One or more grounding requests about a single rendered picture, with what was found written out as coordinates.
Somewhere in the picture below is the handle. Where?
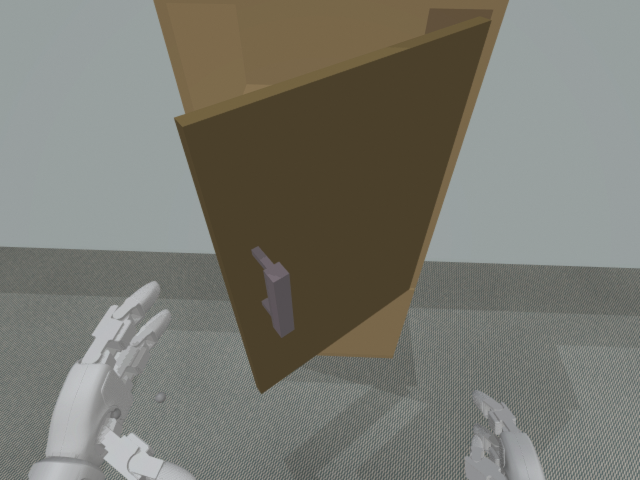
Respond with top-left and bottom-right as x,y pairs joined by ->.
251,246 -> 295,338

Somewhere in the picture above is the cupboard door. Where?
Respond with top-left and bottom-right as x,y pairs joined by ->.
174,16 -> 492,394

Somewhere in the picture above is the left robot forearm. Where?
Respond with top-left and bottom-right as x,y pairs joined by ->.
28,457 -> 106,480

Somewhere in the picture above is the robot left hand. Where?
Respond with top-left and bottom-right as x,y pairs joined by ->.
45,281 -> 196,480

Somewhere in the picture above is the robot right hand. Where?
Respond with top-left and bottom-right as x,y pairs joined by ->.
465,390 -> 546,480

